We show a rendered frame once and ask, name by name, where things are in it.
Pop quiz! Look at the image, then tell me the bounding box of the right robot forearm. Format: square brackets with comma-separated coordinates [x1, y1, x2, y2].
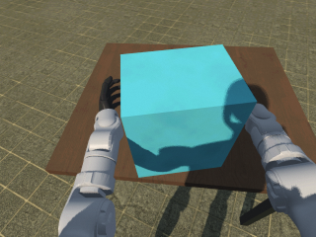
[245, 103, 316, 173]

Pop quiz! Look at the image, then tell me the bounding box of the carton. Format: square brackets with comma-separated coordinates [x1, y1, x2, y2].
[120, 44, 257, 178]

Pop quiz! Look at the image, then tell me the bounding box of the left robot forearm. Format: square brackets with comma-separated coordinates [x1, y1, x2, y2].
[58, 109, 124, 235]

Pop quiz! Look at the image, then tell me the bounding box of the robot left hand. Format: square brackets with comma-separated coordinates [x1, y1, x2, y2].
[99, 76, 120, 112]

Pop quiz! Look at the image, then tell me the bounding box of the robot right upper arm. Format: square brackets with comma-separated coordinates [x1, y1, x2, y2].
[265, 162, 316, 237]

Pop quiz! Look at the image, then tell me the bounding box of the robot left upper arm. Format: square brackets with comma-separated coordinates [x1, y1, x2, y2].
[58, 197, 117, 237]

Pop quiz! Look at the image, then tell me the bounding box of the table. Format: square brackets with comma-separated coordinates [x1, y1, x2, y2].
[45, 42, 316, 226]

